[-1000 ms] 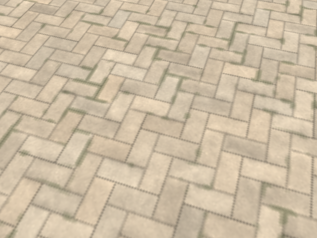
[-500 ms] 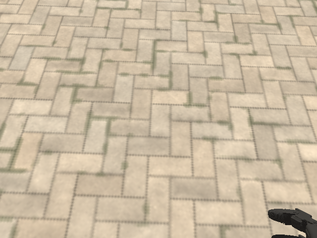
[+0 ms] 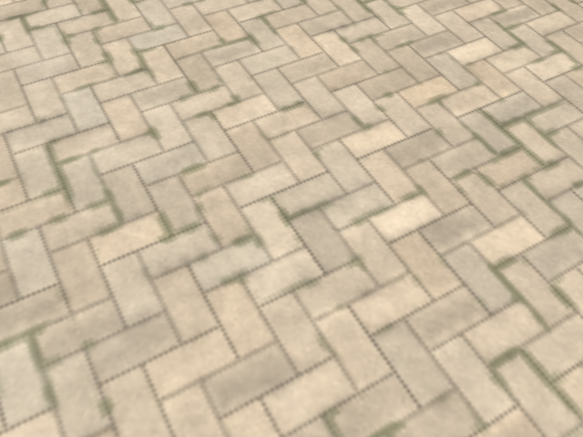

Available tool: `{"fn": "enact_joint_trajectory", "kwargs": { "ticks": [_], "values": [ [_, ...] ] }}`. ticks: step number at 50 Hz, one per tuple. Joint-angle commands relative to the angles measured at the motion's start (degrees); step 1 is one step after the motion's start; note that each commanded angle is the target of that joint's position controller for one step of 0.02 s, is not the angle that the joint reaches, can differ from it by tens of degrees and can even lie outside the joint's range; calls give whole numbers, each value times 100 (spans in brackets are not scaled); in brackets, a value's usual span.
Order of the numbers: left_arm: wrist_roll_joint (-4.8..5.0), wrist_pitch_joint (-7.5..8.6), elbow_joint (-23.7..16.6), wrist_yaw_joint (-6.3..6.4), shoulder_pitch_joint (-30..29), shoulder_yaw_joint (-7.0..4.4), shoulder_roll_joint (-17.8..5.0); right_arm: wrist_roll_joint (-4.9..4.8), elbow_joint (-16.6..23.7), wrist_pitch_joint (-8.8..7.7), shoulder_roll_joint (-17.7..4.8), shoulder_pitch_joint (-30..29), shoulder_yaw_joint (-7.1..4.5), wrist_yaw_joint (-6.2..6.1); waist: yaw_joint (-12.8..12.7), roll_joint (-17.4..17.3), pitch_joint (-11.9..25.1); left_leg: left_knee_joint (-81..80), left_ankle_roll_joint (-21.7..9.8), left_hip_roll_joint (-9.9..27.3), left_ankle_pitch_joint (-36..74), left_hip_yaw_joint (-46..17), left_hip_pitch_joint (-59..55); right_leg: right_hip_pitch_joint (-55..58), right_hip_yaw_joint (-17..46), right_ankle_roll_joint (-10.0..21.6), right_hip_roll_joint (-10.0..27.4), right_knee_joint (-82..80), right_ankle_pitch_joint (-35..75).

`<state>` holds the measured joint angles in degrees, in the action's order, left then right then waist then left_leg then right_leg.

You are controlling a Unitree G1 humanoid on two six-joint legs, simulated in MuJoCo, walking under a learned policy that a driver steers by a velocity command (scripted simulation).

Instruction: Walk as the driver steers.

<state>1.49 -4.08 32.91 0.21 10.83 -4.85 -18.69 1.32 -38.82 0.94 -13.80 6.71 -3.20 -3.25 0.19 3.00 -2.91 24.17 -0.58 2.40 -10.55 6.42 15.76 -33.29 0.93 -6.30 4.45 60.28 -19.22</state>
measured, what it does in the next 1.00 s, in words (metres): steps on the spot, turning right: right foot, then left foot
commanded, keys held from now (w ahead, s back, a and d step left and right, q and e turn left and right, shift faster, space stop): e+shift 1.00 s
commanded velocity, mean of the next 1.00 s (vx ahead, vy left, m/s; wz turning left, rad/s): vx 0.00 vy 0.00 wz -0.99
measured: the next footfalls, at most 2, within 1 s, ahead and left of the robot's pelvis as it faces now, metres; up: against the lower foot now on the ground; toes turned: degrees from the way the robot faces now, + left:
right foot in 0.16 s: +0.03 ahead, -0.15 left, +0.00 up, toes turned -14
left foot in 0.56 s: +0.17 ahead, +0.02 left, +0.00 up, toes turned -41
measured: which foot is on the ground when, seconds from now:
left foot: down 0.00-0.16, up 0.18-0.54, down 0.56-0.98, up 1.00-1.00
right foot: up 0.00-0.14, down 0.16-0.56, up 0.58-0.96, down 0.98-1.00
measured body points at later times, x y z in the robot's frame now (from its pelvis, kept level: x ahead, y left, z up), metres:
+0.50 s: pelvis +0.03 -0.04 -0.01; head +0.06 -0.07 +0.44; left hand +0.32 +0.14 -0.07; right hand +0.07 -0.37 -0.10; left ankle +0.14 +0.07 -0.72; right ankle -0.01 -0.14 -0.74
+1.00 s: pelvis +0.02 -0.06 -0.02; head +0.04 -0.11 +0.43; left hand +0.36 -0.05 -0.09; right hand -0.14 -0.35 -0.12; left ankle +0.14 +0.05 -0.74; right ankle -0.07 -0.12 -0.74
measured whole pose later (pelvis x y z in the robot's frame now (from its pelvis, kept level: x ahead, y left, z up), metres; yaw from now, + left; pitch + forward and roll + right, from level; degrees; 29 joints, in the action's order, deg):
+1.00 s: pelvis +0.02 -0.06 -0.02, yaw -58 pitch +2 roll +2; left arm 1.6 -4.8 32.3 -0.7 9.9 -5.6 -18.1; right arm -0.7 -40.2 0.6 -17.7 7.4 -6.0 -0.6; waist 0.2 -0.2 -3.5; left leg 34.7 3.4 9.2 -18.9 13.6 15.5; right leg -20.3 -2.5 0.2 3.1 35.8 -17.7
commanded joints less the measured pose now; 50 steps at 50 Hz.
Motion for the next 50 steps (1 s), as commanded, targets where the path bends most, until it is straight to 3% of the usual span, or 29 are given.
{"fn": "enact_joint_trajectory", "kwargs": {
  "ticks": [1,5,7,8,9,10,11,12,13,15,17,20,25,27,28,29,30,31,32,33,34,36,38,40,44,46,48,49,50],
  "values": [
    [-13,74,-529,-54,-272,-81,-332,-40,311,-72,-1233,-131,-403,42,114,-1270,841,-633,-1146,1499,1462,-676,-992,129,-259,132,80,-708,9],
    [2,-62,-486,-146,-218,-174,-392,-207,210,-149,-1299,-112,-488,185,18,-1311,847,-242,-864,1721,1490,-306,-1016,906,-557,487,-60,-1929,-27],
    [12,-92,-299,-131,211,-278,-431,-300,87,-157,-1128,-5,-482,230,-214,-1027,920,576,-370,1533,1018,138,-644,1897,-649,822,-344,-3096,690],
    [2,-64,-163,-52,670,-447,-851,-229,-10,-153,-883,273,-438,272,-311,-82,872,1777,75,1080,47,540,382,2937,162,1165,-79,-3664,2072],
    [-34,-8,-292,38,785,-615,-1742,55,366,-163,-574,163,-324,300,-58,1979,757,3743,646,230,-2854,649,2653,3977,2522,2041,1396,-3432,4722],
    [-299,197,-468,-39,710,-559,-1575,83,606,-213,-756,-578,-344,226,-567,1436,1506,4622,628,-121,-2901,-738,3048,3641,3270,2793,1747,-3791,4019],
    [-313,331,-396,-73,563,-485,-1372,-72,655,-219,-946,-861,-390,176,-512,874,1290,4804,457,-57,-2372,-999,3111,3489,2780,2578,1459,-3965,3243],
    [-172,381,-358,-10,260,-441,-1208,-113,608,-230,-926,-803,-398,120,-277,626,983,4579,340,-12,-1787,-1108,3148,3219,2429,2240,1133,-3974,2807],
    [-40,350,-406,50,-50,-357,-975,-54,497,-217,-997,-622,-420,67,-104,392,894,4358,328,46,-1416,-1164,3032,2996,2179,2014,956,-3918,2679],
    [-53,273,-521,156,-415,-291,-879,-1,412,-222,-979,-394,-427,82,119,424,973,4046,386,-159,-909,-1118,2387,2421,1898,1878,650,-3836,2939],
    [-71,246,-483,213,-325,-304,-895,-55,341,-242,-788,-326,-358,126,98,360,1097,3383,454,-376,-669,-1128,2121,2389,1902,1818,480,-3722,2930],
    [-17,207,-463,249,-289,-353,-1012,-98,351,-246,-631,-474,-263,194,15,461,1093,2373,496,-612,-547,-1236,1717,2259,2215,1739,334,-3582,2461],
    [2,153,-511,182,-405,-361,-1030,-161,346,-298,-846,-380,-316,290,-24,840,1007,1218,398,-758,-658,-1410,939,2072,3024,1649,184,-3430,2212],
    [59,132,-556,173,-603,-334,-955,-179,257,-344,-931,-66,-379,310,166,852,983,106,279,-658,-37,-1329,156,1856,3123,1452,-63,-3184,1895],
    [56,127,-571,169,-500,-271,-753,-141,213,-343,-1121,99,-449,289,146,543,1093,-300,88,-110,461,-1596,-602,1434,2928,1227,-331,-2764,950],
    [-1,122,-536,151,-32,-150,-319,-42,328,-282,-1489,-94,-499,233,-226,-964,1239,-492,-498,1184,1149,-2871,-1326,592,1909,896,-1074,-1483,-1168],
    [-8,186,-629,130,47,-254,-708,148,300,-269,-1430,-17,-493,248,-304,-2018,1010,-752,-1356,2006,1457,-4106,-1064,-254,1229,593,-1233,-239,-1888],
    [-31,208,-471,114,151,-387,-1164,103,453,-279,-1109,-253,-409,219,-301,-1565,833,-743,-1483,2016,1159,-3702,-893,-406,1063,403,-768,588,-1481],
    [8,179,-351,106,94,-434,-1233,41,509,-241,-850,-454,-345,153,-275,-1217,658,-697,-1253,1582,670,-2947,-680,-414,898,309,-617,882,-1011],
    [6,120,-258,124,127,-411,-1093,-21,560,-186,-777,-580,-313,84,-283,-996,584,-662,-1053,1242,360,-2431,-616,-443,752,225,-541,1167,-666],
    [11,83,-267,105,134,-363,-945,-67,561,-154,-775,-604,-293,23,-218,-979,482,-687,-1050,1177,540,-2098,-586,-570,603,148,-457,1407,-431],
    [63,78,-378,67,-90,-248,-641,-23,501,-109,-861,-363,-295,-53,-46,-1028,441,-760,-1064,1053,891,-1493,-723,-657,216,71,-274,1095,-165],
    [54,95,-510,54,-390,-182,-504,24,413,-80,-978,-41,-341,-64,188,-1109,585,-757,-1175,1228,1164,-1286,-1195,-779,85,-4,-95,603,-154],
    [11,104,-566,16,-466,-146,-430,14,363,-61,-1116,49,-400,-29,249,-1153,747,-724,-1231,1408,1344,-1066,-1409,-592,23,-14,59,90,-236],
    [-7,66,-487,-74,-282,-153,-418,-74,348,-59,-1338,-202,-499,108,109,-1277,823,-627,-1040,1529,1440,-362,-983,503,-363,192,61,-1072,-101],
    [5,-17,-458,-112,-193,-209,-480,-180,296,-102,-1362,-194,-527,203,49,-1303,803,-427,-891,1655,1373,-190,-983,876,-520,360,-3,-1648,-32],
    [23,-73,-349,-127,143,-285,-471,-298,223,-118,-1266,-228,-523,259,-197,-1154,851,186,-526,1624,1082,114,-847,1595,-697,643,-205,-2681,452],
    [1,-66,-200,-64,544,-395,-645,-305,91,-117,-1030,49,-478,297,-316,-711,883,970,-188,1342,605,404,-376,2365,-492,880,-365,-3252,924],
    [5,-14,-196,32,958,-620,-1368,-139,177,-103,-780,107,-407,327,-392,843,676,2776,340,705,-1416,808,1283,3423,1264,1411,636,-3823,3035]
  ]
}}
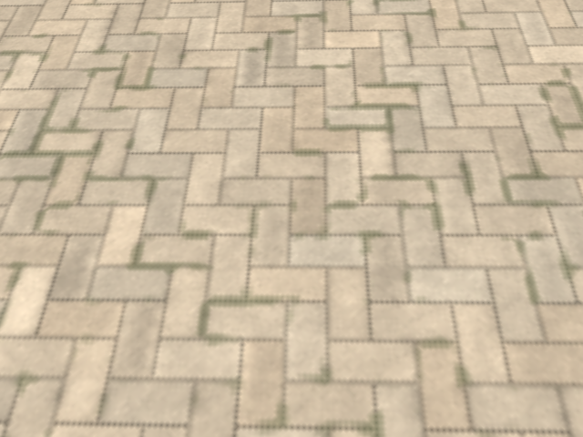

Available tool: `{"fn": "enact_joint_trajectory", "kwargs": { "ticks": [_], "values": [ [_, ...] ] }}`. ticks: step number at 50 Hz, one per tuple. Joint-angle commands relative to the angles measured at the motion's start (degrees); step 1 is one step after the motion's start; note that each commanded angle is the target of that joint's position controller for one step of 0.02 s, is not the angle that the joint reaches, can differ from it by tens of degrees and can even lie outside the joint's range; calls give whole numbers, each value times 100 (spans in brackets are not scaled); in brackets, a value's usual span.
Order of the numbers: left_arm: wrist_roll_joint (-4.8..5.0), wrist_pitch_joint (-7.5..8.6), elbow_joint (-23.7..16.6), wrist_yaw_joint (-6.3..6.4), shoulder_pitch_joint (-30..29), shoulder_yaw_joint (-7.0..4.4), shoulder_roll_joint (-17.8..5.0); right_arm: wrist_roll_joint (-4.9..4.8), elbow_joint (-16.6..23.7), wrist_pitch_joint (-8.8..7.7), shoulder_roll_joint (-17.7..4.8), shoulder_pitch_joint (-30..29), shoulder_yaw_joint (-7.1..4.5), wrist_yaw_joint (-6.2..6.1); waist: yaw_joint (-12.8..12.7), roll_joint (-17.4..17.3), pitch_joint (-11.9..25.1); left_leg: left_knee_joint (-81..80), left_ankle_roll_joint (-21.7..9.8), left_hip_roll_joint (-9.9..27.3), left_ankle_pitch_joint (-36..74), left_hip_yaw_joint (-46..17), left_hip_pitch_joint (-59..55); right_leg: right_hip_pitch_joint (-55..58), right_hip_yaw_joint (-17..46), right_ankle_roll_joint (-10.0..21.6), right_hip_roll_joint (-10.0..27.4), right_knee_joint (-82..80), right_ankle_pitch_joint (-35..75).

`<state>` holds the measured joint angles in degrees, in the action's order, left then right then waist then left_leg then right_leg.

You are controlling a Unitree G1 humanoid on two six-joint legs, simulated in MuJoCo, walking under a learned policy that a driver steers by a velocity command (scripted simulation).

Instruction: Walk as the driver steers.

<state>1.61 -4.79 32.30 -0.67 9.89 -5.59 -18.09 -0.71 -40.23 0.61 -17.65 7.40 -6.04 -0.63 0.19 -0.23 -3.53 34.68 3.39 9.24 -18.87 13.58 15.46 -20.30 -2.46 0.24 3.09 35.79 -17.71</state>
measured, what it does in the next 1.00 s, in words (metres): walks ahead, turning right: left foot, then right foot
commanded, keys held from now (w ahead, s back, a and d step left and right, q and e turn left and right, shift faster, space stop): e+shift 0.62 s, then w+q+shift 0.38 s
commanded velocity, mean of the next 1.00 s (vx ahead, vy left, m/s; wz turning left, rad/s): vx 0.19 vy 0.00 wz -0.62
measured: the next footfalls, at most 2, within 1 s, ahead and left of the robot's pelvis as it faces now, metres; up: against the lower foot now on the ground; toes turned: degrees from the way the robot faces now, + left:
left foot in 0.44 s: +0.17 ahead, +0.07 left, +0.00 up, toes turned -35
right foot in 0.86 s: -0.01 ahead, -0.14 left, +0.00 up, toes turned -38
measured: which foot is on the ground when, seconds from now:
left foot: up 0.00-0.42, down 0.44-0.84, up 0.86-1.00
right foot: down 0.00-0.44, up 0.46-0.84, down 0.86-1.00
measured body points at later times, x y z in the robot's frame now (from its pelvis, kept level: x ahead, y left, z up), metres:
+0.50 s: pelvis +0.05 +0.01 +0.00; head +0.09 +0.00 +0.45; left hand +0.36 +0.18 -0.07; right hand +0.08 -0.33 -0.07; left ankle +0.14 +0.09 -0.73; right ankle -0.01 -0.10 -0.70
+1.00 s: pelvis +0.11 -0.08 +0.01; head +0.11 -0.10 +0.46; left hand +0.31 +0.11 -0.09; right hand +0.04 -0.37 -0.11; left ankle +0.19 +0.02 -0.65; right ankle -0.04 -0.12 -0.73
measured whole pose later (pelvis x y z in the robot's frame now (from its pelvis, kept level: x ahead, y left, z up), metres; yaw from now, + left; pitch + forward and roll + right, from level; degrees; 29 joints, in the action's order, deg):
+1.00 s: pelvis +0.11 -0.08 +0.01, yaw -33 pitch +3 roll +0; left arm -2.7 3.2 39.8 0.5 21.6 -1.2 -14.7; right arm 1.5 -42.7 0.7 -17.6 16.6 -4.5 3.8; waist -1.0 -2.8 1.9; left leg 63.5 -2.1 0.2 -14.5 -2.2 34.9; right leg -3.1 -4.9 -0.1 0.9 19.8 -19.5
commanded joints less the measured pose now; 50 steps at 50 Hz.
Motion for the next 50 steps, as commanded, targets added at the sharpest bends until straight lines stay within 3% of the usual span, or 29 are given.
{"fn": "enact_joint_trajectory", "kwargs": {
  "ticks": [1,2,3,4,5,8,11,18,21,22,23,24,25,26,28,30,31,33,36,39,41,42,43,44,45,46,47,48,50],
  "values": [
    [-204,229,-370,107,723,-568,-1989,245,865,-99,-191,-447,-16,5,-147,2214,1020,3092,233,-782,-2060,-811,2931,2321,3747,1943,1794,-1361,3585],
    [-280,407,-386,22,750,-497,-1590,209,885,-119,-511,-879,-82,-59,-549,1319,1326,3698,127,-763,-1851,-1587,3043,2310,3490,2045,1748,-1534,3209],
    [-241,511,-270,39,698,-408,-1418,110,906,-152,-513,-982,-80,-94,-403,1153,1133,3684,-52,-741,-1335,-1787,3053,2136,3115,1772,1470,-1560,2844],
    [-101,523,-256,95,417,-359,-1225,131,781,-169,-561,-810,-107,-145,-200,748,1002,3459,-111,-640,-824,-1891,3020,1995,2772,1459,1173,-1502,2522],
    [1,474,-300,152,108,-283,-1058,178,735,-166,-659,-687,-136,-177,-44,749,943,3192,-109,-630,-492,-1932,2855,1753,2556,1293,1036,-1455,2580],
    [-69,394,-370,279,-88,-232,-1002,163,581,-175,-508,-463,-90,-113,100,717,1166,2775,11,-953,65,-1886,2224,1389,2329,1184,683,-1327,3041],
    [-24,355,-321,335,-5,-266,-1087,119,584,-164,-328,-619,-1,-84,22,688,1137,1839,114,-1214,197,-1974,2045,1352,2567,1115,510,-1201,2756],
    [-22,252,-403,295,-193,-278,-1128,61,603,-231,-437,-702,-5,14,-85,1092,1032,455,33,-1455,137,-2208,1208,1023,3506,1007,293,-907,2377],
    [38,216,-493,270,-471,-240,-1047,38,482,-299,-563,-268,-89,52,148,1115,1027,-973,-132,-1347,859,-2077,90,672,3663,771,-42,-624,1945],
    [33,207,-500,260,-317,-173,-833,78,444,-289,-749,-114,-154,33,111,688,1177,-1347,-353,-735,1413,-2397,-728,202,3390,533,-339,-129,693],
    [-37,206,-438,239,230,-51,-402,167,585,-221,-1088,-365,-181,-20,-297,-898,1289,-1512,-958,557,2331,-3695,-1444,-695,2277,196,-1158,1176,-1585],
    [-23,269,-509,230,277,-191,-910,340,553,-214,-989,-198,-173,-6,-302,-1620,1037,-1735,-1783,1328,2512,-4808,-1080,-1458,1716,-120,-1154,2371,-2101],
    [-32,285,-381,219,312,-310,-1319,289,663,-222,-716,-381,-101,-38,-286,-1175,830,-1732,-1876,1284,2155,-4382,-883,-1591,1519,-312,-715,3070,-1666],
    [1,255,-276,215,248,-349,-1362,228,699,-185,-485,-564,-45,-103,-259,-861,634,-1697,-1639,850,1599,-3647,-698,-1632,1352,-405,-544,3315,-1189],
    [5,165,-213,213,275,-276,-1060,139,740,-97,-430,-673,7,-236,-187,-668,469,-1712,-1459,473,1436,-2833,-604,-1788,1035,-552,-386,3842,-634],
    [55,169,-326,182,57,-173,-773,184,680,-56,-514,-431,5,-308,-21,-704,437,-1810,-1490,368,1790,-2242,-754,-1893,632,-629,-181,3576,-371],
    [61,182,-398,179,-105,-133,-684,211,636,-41,-568,-260,-15,-317,105,-753,496,-1825,-1542,430,1924,-2113,-1002,-1995,533,-669,-79,3338,-330],
    [-39,248,-499,155,-288,-11,-497,121,436,-60,-776,464,-77,-244,411,-740,926,-2113,-1668,576,280,-2474,-1373,-1869,477,-620,-38,2764,-578],
    [-84,418,-333,42,-23,137,-276,-20,381,-166,-904,427,-59,-70,251,-902,890,-2522,-1608,607,-1231,-2608,-771,-874,317,-321,-149,1547,-1011],
    [-98,656,-83,-2,200,108,-387,-174,314,-229,-962,346,-30,67,-5,-925,327,-2426,-1582,413,-984,-2448,140,372,6,-73,-365,-66,-766],
    [-3,771,273,-1,880,86,-339,-243,299,-211,-859,346,37,118,-410,-584,124,-1875,-1441,250,-1101,-2425,945,1716,-166,147,-416,-1566,285],
    [10,792,478,46,1502,20,-445,-197,381,-265,-547,214,138,145,-718,-346,298,-1164,-1145,-27,-1010,-2296,1898,2979,151,236,-110,-1591,356],
    [-652,760,589,61,2372,65,-813,331,452,-189,22,44,211,238,-1128,1237,792,1199,-807,-1056,-1562,-1390,2754,3918,1871,279,1224,-2429,-1897],
    [-740,735,364,145,2022,-80,-1429,301,738,-210,77,-145,226,223,-1012,1413,357,2107,-760,-1336,-1174,-1622,4041,3424,3327,671,2252,-2759,-2513],
    [-660,750,379,188,1822,-40,-1175,281,841,-193,-281,-458,144,256,-950,873,72,2654,-792,-886,-548,-2108,4232,3022,3225,802,2214,-2700,-2682],
    [-537,799,381,159,1387,103,-782,209,684,-195,-396,-245,83,332,-620,806,-139,2823,-739,-809,-5,-2164,4145,2790,2530,595,1801,-2669,-2087],
    [-458,835,363,127,1054,166,-601,185,452,-181,-470,140,55,401,-350,858,-89,2896,-618,-714,342,-2038,3809,2568,1844,424,1476,-2724,-1410],
    [-418,869,354,152,945,210,-482,222,282,-127,-558,338,24,471,-256,943,13,3140,-520,-667,534,-1832,3566,2420,1361,363,1309,-2789,-957],
    [-394,956,500,146,1111,248,-367,260,242,-40,-460,264,51,563,-241,809,-136,3516,-451,-620,860,-1677,3623,2221,725,380,1164,-2899,-321]
  ]
}}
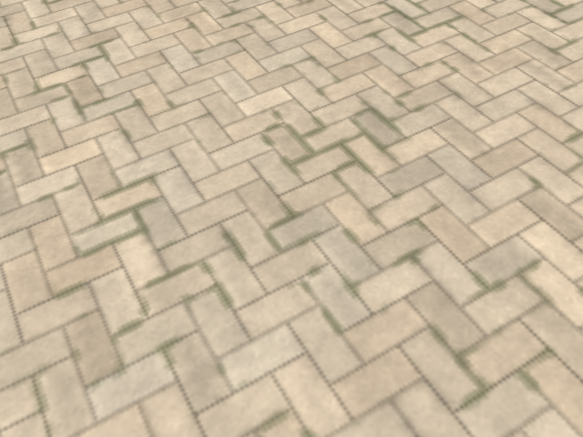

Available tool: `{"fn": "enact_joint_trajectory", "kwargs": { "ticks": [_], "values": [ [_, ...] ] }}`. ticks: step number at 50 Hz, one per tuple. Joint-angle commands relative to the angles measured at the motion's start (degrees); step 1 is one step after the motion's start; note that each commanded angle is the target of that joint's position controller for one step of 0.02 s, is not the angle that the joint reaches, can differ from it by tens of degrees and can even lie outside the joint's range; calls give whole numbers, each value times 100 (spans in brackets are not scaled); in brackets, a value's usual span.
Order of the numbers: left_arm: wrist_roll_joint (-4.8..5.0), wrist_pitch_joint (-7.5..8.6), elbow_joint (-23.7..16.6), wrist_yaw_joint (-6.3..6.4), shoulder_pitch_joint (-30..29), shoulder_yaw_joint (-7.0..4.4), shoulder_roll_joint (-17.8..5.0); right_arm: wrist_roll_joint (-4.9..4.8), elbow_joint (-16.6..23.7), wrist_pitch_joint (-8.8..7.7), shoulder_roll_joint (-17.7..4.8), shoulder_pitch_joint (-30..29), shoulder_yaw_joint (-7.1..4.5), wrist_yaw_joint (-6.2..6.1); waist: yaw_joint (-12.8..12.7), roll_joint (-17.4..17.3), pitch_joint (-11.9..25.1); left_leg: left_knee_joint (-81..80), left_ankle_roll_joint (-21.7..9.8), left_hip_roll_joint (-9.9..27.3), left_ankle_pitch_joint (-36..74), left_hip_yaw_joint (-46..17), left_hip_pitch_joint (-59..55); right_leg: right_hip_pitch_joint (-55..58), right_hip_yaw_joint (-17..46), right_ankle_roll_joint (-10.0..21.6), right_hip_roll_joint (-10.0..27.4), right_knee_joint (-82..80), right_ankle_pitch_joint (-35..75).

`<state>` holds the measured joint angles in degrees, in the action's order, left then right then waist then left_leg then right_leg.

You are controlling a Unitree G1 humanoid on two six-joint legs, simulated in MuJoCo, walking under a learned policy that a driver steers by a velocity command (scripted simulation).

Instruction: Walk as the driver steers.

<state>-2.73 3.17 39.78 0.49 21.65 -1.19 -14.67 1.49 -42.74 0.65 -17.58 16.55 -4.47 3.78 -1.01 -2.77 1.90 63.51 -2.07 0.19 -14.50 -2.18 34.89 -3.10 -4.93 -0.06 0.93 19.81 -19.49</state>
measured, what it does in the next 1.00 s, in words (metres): walks ahead: left foot, then right foot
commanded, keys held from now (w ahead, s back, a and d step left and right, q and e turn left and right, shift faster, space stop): w+q+shift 0.40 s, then w+e+shift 0.38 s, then e+shift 0.22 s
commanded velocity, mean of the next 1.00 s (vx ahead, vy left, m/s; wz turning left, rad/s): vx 0.87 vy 0.00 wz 0.13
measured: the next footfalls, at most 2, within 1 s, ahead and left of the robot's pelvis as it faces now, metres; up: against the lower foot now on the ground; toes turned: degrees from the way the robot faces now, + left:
left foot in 0.28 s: +0.34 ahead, +0.11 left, +0.00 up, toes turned +20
right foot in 0.74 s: +0.81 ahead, +0.21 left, +0.00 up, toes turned +17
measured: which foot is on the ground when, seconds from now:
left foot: up 0.00-0.26, down 0.28-0.72, up 0.74-1.00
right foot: down 0.00-0.28, up 0.30-0.72, down 0.74-1.00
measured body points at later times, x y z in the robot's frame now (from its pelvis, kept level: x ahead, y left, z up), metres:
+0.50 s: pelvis +0.36 +0.11 -0.01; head +0.38 +0.12 +0.44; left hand +0.44 +0.40 -0.09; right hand +0.50 -0.15 -0.13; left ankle +0.30 +0.10 -0.74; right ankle +0.49 -0.04 -0.66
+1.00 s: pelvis +0.81 +0.25 +0.00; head +0.86 +0.26 +0.45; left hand +0.72 +0.52 -0.13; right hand +1.10 +0.09 -0.05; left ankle +0.96 +0.45 -0.69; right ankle +0.77 +0.20 -0.74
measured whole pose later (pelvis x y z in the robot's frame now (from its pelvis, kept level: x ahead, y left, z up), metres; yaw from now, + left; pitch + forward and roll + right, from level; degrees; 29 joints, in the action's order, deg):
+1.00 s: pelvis +0.81 +0.25 +0.00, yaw +6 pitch +1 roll -1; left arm 2.0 3.4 50.7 0.1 26.7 -2.8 -15.8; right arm 1.7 -31.9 -7.2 -14.1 -2.1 2.2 -0.4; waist -5.4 -0.9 -5.1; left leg 42.4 3.2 1.3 -8.1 -11.2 37.3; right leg -7.7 8.8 8.3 -11.8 22.6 -14.1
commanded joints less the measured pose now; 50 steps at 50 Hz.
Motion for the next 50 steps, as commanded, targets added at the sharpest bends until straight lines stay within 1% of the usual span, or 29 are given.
{"fn": "enact_joint_trajectory", "kwargs": {
  "ticks": [1,7,10,12,13,14,15,16,17,18,19,21,23,25,26,29,32,34,35,36,37,38,39,40,42,45,46,48,50],
  "values": [
    [33,197,-149,12,67,-201,-699,29,542,-24,-387,-805,-74,145,-141,967,-807,684,90,320,556,-75,1840,483,757,431,1386,-1356,71],
    [6,303,397,41,435,-195,-638,40,964,-5,-192,-1940,142,270,-199,707,-1357,-629,-292,419,870,770,1731,545,-542,352,1261,-1608,1830],
    [17,280,596,115,511,-224,-942,-23,1095,7,-80,-1983,263,215,-2,766,-988,-1576,-787,-138,515,1572,277,758,-1097,211,1245,-830,6427],
    [-47,124,595,189,340,-338,-1367,-74,799,-7,-401,-697,147,106,761,1113,-100,-1587,-1066,-586,-175,1588,-1095,1021,-1087,226,1480,1015,8730],
    [-51,52,483,175,91,-403,-1554,-98,474,-41,-709,487,-6,31,1307,1178,530,-1654,-1234,-766,-555,1341,-2452,553,-928,342,1566,2447,8703],
    [-15,61,401,115,-74,-401,-1521,-38,108,-74,-1084,1494,-207,-86,1725,801,932,-2387,-1372,-749,-569,693,-4135,-609,-872,256,1278,4282,6912],
    [35,153,86,-47,-166,-172,-555,-79,93,19,-1632,961,-387,-215,985,-1075,662,-3256,-1793,552,-1637,-1789,-5253,-3140,-715,-54,-60,6659,54],
    [101,316,-495,-74,-403,-136,-751,-26,387,50,-1978,770,-448,-188,891,-903,1558,-4455,-2580,1397,-2162,-4637,-5981,-4451,710,-88,-484,7701,-403],
    [53,427,-588,-83,-1018,-147,-971,-48,325,38,-1688,844,-415,-256,1028,35,1016,-4880,-2323,1424,-2019,-4509,-5605,-4840,1130,2,-59,7415,69],
    [88,482,-558,-75,-905,-96,-887,-53,152,-18,-1404,845,-344,-320,656,448,192,-5009,-2110,1325,-1435,-4056,-4572,-4631,1064,25,172,6812,253],
    [1,447,-527,-57,-936,-55,-806,-30,117,-112,-1194,634,-279,-360,356,776,-194,-5005,-1910,1052,-855,-3437,-3692,-4246,1046,-3,415,6230,220],
    [-176,182,-327,-83,-470,6,-692,-41,192,-281,-849,193,-111,-408,-150,780,-468,-5051,-1762,608,-233,-2396,-2519,-3584,985,-129,648,5676,86],
    [-190,1,-327,-157,-578,75,-531,-99,110,-483,-642,258,-1,-353,-225,647,-676,-5378,-1624,344,105,-1730,-1807,-3390,660,-177,798,4907,223],
    [-80,-45,-515,-220,-1385,119,-470,-138,-41,-628,-590,609,21,-270,92,545,-1007,-5607,-1171,-3,1565,-919,-1814,-3585,242,-68,784,4075,1153],
    [3,-29,-661,-258,-1664,183,-331,-139,-62,-678,-687,704,11,-244,205,234,-1007,-5713,-1015,36,2150,-793,-1819,-3483,146,-6,751,3416,1715],
    [169,32,-655,-342,-2294,208,-272,-178,-287,-802,-636,1099,77,-242,568,314,-946,-6095,-524,107,3841,-204,-2530,-3021,-292,336,397,1946,2980],
    [234,77,-436,-357,-2107,127,-507,-90,-433,-839,-895,1072,71,-375,371,-54,-564,-5899,-194,428,6061,352,-3859,-2664,-346,630,-185,1358,3105],
    [236,50,-169,-341,-1547,6,-834,39,-411,-746,-1106,870,17,-535,-46,-413,-93,-5086,27,677,7868,579,-4520,-2118,-416,723,-651,1407,2551],
    [238,15,98,-314,-738,-89,-1055,155,-372,-652,-1153,669,-9,-605,-492,-482,285,-4071,109,794,8597,681,-4585,-1438,-456,801,-879,1544,2185],
    [253,-25,497,-273,410,-199,-1254,236,-284,-561,-1197,355,-35,-656,-1029,-486,662,-2643,158,834,8894,761,-4358,-517,-386,906,-938,1563,1926],
    [251,-49,885,-203,1781,-344,-1415,219,-153,-481,-1310,-286,-83,-687,-1879,-228,801,-155,197,556,8072,951,-3473,585,59,1282,-627,996,1741],
    [233,-122,1133,-134,2083,-376,-1442,266,26,-595,-492,-685,141,-577,-1618,874,554,2255,71,-304,1515,750,-1319,1618,930,1440,-65,1756,1260],
    [69,-135,937,-115,1069,-455,-1747,-93,472,-701,-19,217,288,-448,-333,2493,1095,3847,435,-898,-1486,-93,1231,2932,4621,2793,1264,690,528],
    [134,-127,611,-143,580,-467,-1379,12,510,-813,-398,40,381,-459,-494,932,994,3359,218,-476,-829,-663,1415,2475,5303,2746,1432,-276,175],
    [181,-88,689,-120,170,-362,-906,108,560,-862,-546,-431,407,-408,68,-541,-299,2164,153,-20,-352,-489,743,335,4040,2241,1057,-500,1799],
    [254,116,760,-136,117,-306,-1022,257,774,-504,-443,-506,491,-405,480,-418,-704,529,460,232,-567,-153,-304,-1475,2616,1853,350,-467,4844],
    [498,304,370,-119,-391,-211,-618,-54,1059,-746,-468,-941,432,-389,453,-197,-777,-358,491,4,-375,-308,-550,-1931,2634,1765,-32,-657,4264],
    [569,253,409,5,-473,-400,-1179,19,1338,-865,-135,-1627,541,-427,255,103,-607,-2349,594,-417,451,87,-1241,-2309,2255,1344,-487,-408,4274],
    [514,58,631,95,194,-522,-1361,-74,1387,-824,-175,-1687,452,-492,-101,308,61,-3351,670,-948,1831,159,-2126,-2018,2332,750,-701,36,3768]
  ]
}}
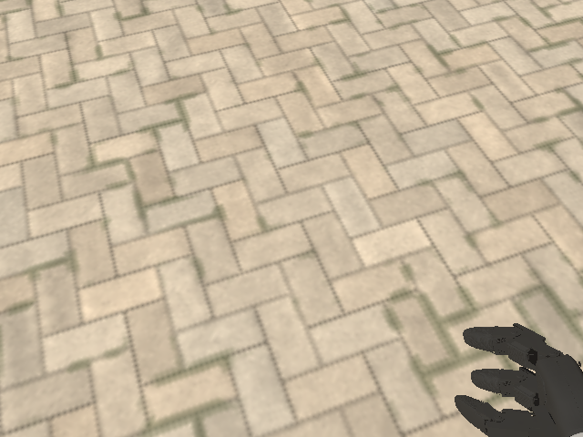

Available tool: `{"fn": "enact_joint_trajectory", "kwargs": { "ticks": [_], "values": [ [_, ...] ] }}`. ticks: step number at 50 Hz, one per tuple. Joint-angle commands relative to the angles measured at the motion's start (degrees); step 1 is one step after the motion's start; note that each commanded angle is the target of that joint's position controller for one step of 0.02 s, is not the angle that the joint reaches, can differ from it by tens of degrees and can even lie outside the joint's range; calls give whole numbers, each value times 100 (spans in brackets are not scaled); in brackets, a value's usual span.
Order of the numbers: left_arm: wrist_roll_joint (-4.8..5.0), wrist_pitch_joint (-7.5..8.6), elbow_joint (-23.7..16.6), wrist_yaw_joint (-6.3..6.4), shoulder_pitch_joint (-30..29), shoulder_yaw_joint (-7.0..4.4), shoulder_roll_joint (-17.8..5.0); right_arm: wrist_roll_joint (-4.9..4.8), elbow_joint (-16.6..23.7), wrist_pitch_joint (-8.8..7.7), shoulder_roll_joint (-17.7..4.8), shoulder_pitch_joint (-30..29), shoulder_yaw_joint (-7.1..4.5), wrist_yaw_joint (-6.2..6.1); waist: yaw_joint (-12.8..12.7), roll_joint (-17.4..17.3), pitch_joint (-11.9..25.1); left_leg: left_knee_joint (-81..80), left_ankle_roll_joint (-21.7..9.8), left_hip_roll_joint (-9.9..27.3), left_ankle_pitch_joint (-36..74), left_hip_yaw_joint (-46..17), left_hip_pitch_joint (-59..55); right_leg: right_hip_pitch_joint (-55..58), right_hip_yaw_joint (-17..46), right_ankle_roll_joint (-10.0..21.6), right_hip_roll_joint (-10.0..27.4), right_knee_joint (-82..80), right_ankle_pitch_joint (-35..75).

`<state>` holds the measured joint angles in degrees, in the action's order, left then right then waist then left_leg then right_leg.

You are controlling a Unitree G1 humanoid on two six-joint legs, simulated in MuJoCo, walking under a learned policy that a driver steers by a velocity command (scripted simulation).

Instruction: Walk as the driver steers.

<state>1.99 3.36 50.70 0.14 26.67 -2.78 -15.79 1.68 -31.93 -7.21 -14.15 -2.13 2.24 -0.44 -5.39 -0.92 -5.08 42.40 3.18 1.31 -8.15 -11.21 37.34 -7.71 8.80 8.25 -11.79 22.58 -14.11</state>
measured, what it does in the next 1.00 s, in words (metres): walks ahead, turning right: left foot, then right foot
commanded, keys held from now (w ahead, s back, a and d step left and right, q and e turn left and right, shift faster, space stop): e+shift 0.62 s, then q+shift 0.38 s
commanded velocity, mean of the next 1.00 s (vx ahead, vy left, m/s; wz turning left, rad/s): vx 0.10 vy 0.00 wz -0.57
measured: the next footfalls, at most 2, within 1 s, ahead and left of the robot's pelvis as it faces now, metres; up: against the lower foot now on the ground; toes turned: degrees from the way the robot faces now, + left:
left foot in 0.10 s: +0.33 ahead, +0.13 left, +0.00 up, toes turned -17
right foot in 0.56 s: +0.20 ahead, -0.11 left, +0.00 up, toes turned -37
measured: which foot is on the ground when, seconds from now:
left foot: up 0.00-0.08, down 0.10-0.56, up 0.58-0.94, down 0.96-1.00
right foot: down 0.00-0.10, up 0.12-0.54, down 0.56-0.98, up 1.00-1.00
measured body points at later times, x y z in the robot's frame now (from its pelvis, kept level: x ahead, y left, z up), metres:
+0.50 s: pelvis +0.19 +0.04 +0.00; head +0.23 +0.01 +0.45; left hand +0.50 +0.19 -0.07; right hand +0.17 -0.28 -0.11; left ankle +0.29 +0.14 -0.74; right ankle +0.19 -0.10 -0.71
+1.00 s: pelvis +0.24 +0.02 -0.02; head +0.26 +0.02 +0.43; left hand +0.54 +0.12 -0.11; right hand +0.18 -0.28 -0.12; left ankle +0.28 +0.11 -0.74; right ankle +0.17 -0.08 -0.73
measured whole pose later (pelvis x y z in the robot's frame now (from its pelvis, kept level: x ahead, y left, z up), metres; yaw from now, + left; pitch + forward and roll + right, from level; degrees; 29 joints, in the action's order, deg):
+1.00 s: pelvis +0.24 +0.02 -0.02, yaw -32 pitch +1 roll -1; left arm -0.4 -1.8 37.0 2.6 4.6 -2.6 -14.3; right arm -1.1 -41.8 1.9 -16.3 13.1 -3.4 0.9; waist 2.4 1.9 -1.2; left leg 37.9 -2.1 0.2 -21.7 3.0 18.1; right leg -19.7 -3.5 -0.6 2.1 41.0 -21.4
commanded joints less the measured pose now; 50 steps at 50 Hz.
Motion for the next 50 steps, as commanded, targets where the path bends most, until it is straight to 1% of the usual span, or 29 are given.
{"fn": "enact_joint_trajectory", "kwargs": {
  "ticks": [1,3,4,5,6,7,8,9,10,12,14,15,17,24,27,28,29,30,31,32,33,34,38,40,43,46,48,49,50],
  "values": [
    [43,-48,-390,166,-131,-351,-1121,-170,343,2,-570,200,-270,-82,298,322,882,-1464,152,-1135,1566,952,-2662,-1460,1127,-278,515,9,2862],
    [65,-149,-506,225,-360,-326,-869,-228,424,52,-744,361,-395,-124,523,672,992,-1922,40,-980,1989,648,-3138,-1340,1303,-611,371,861,2407],
    [65,-176,-679,243,-709,-328,-816,-159,293,67,-799,912,-463,-157,891,706,1288,-2236,-63,-763,2563,602,-3822,-1378,1150,-828,184,1665,2291],
    [-56,-201,-860,227,-745,-234,-477,-47,45,110,-887,1850,-499,-190,1214,438,2050,-1828,-473,221,3334,-50,-5105,-1808,802,-1031,38,3251,420],
    [-250,-236,-1004,225,-114,-39,118,99,40,215,-1012,2223,-448,-190,951,-711,2822,-958,-1127,1844,6366,-1547,-6044,-2575,424,-1115,-269,4902,-3227],
    [-54,-245,-1117,99,998,-44,-389,22,-79,277,-1108,2056,-515,-113,393,-1610,3660,-1180,-2184,3182,4869,-3320,-6182,-2815,578,-1193,360,6225,-2900],
    [10,-371,-1054,108,669,-145,-790,-36,218,338,-843,1236,-550,-152,429,-996,3047,-1656,-2209,2666,2606,-3035,-5460,-3149,202,-1345,888,6464,-2122],
    [9,-468,-1180,147,-21,-259,-1059,-76,296,413,-459,830,-461,-207,502,-420,2089,-1901,-1876,2055,1456,-1962,-4549,-3352,-111,-1410,1068,6255,-1592],
    [-13,-549,-1286,203,-379,-321,-1108,-75,303,488,-435,634,-422,-223,461,-105,1594,-2148,-1670,1676,1183,-1409,-3735,-3209,-276,-1469,1199,6165,-1277],
    [-41,-595,-1559,222,-696,-270,-806,-33,67,521,-608,503,-505,-195,338,-205,863,-2456,-1569,1274,1718,-460,-2556,-2869,-444,-1431,1424,5374,-1130],
    [-70,-535,-1756,215,-877,-173,-439,-22,-186,480,-737,697,-599,-179,392,-388,952,-2567,-1717,1284,2721,26,-2576,-2795,-589,-1421,1525,4741,-1016],
    [-82,-519,-1810,205,-937,-167,-432,-20,-274,479,-824,759,-647,-185,408,-417,1128,-2582,-1803,1417,2887,116,-2735,-2779,-579,-1407,1620,4523,-861],
    [-77,-545,-1866,163,-1041,-195,-553,-53,-353,520,-942,665,-712,-197,394,-373,1353,-2653,-1850,1575,2541,362,-2828,-2578,-572,-1349,1763,4086,-435],
    [-67,-719,-2170,-52,-1748,-295,-833,-200,-593,606,-1341,578,-897,-50,567,-639,952,-2655,-1465,1666,881,1370,-2687,-1643,-1091,-960,1698,2279,-107],
    [-73,-771,-2188,-97,-1651,-403,-875,-310,-705,626,-1338,705,-939,12,456,-541,979,-1923,-1022,1638,578,1733,-2873,-999,-1344,-659,1416,974,138],
    [-86,-771,-2096,-40,-1345,-504,-1057,-306,-835,640,-1168,996,-914,42,383,-210,998,-1270,-673,1387,184,1981,-2504,-367,-1109,-437,1344,456,673],
    [-79,-745,-2072,75,-891,-728,-1809,-139,-776,655,-941,1204,-861,69,405,1363,960,531,-85,688,-1615,2496,-1027,742,649,147,2426,13,2949],
    [-269,-618,-2275,87,-1104,-738,-2172,25,-327,634,-819,757,-784,27,430,2046,1278,1916,223,-62,-2930,1639,503,1034,2451,1269,3279,-62,3153],
    [-323,-474,-2301,31,-1121,-688,-1834,-45,-290,622,-1066,293,-852,-16,121,1172,1441,2533,134,-58,-2702,888,656,932,2178,1289,3132,-214,2917],
    [-304,-392,-2248,50,-1351,-584,-1598,-183,-354,635,-1078,368,-854,-48,320,901,1321,2623,16,33,-2216,809,671,763,1588,983,2968,-170,2859],
    [-203,-381,-2273,96,-1673,-487,-1260,-184,-565,670,-1066,654,-860,-105,491,589,1326,2483,14,192,-1839,807,537,618,1095,664,2761,-20,2822],
    [-143,-404,-2296,138,-1933,-378,-1003,-137,-656,709,-1084,804,-859,-129,569,661,1362,2351,73,236,-1613,876,241,368,768,534,2662,62,3011],
    [-338,-381,-2062,176,-2142,-104,-452,-227,-891,781,-581,1159,-644,2,678,760,1498,1188,151,295,-1059,1116,-1168,-255,-200,322,2249,125,2887],
    [-407,-364,-1876,161,-1989,-115,-531,-256,-813,806,-531,973,-572,73,465,937,1294,542,112,281,-990,1182,-1609,-456,-237,398,2380,49,2362],
    [-359,-434,-1739,183,-1909,-280,-1019,-326,-595,852,-1033,900,-705,99,335,1056,876,521,-14,151,-1436,1352,-1367,-461,100,588,2787,52,1978],
    [-224,-467,-1677,250,-2041,-301,-957,-325,-579,872,-874,1156,-699,134,456,922,732,59,-211,130,-1431,1499,-1402,-362,107,454,2927,333,2051],
    [-126,-475,-1634,304,-2137,-318,-857,-297,-656,861,-819,1482,-723,164,635,712,711,-974,-454,-15,-566,1541,-1869,-511,-266,61,2656,849,1626],
    [-158,-461,-1588,317,-1896,-328,-712,-252,-616,837,-1132,1571,-821,128,546,-114,708,-1607,-743,345,979,656,-2260,-920,-775,-421,2171,1787,620],
    [-372,-432,-1864,308,-2088,-264,-468,-231,-505,776,-1812,1625,-993,50,420,-1685,601,-1952,-1652,1560,2952,-1472,-2928,-2387,-1364,-1110,1111,3241,-1186]
  ]
}}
